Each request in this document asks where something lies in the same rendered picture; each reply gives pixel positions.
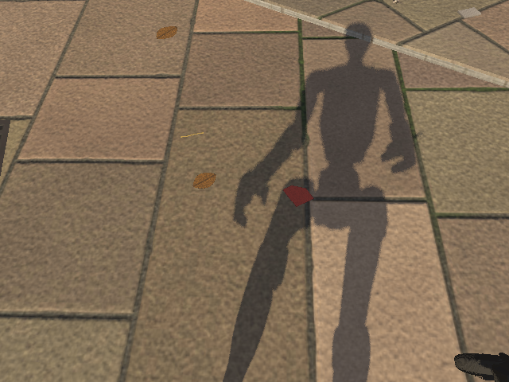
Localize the robot right hand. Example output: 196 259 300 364
454 353 509 382

